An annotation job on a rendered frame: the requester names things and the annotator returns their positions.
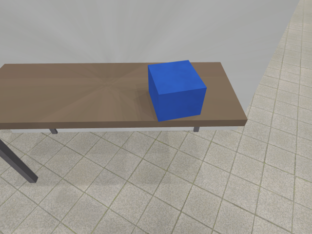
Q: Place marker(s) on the table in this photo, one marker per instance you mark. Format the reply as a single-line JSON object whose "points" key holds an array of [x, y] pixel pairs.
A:
{"points": [[100, 95]]}

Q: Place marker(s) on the carton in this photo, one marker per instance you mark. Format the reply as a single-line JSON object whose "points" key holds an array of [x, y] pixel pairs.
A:
{"points": [[176, 90]]}

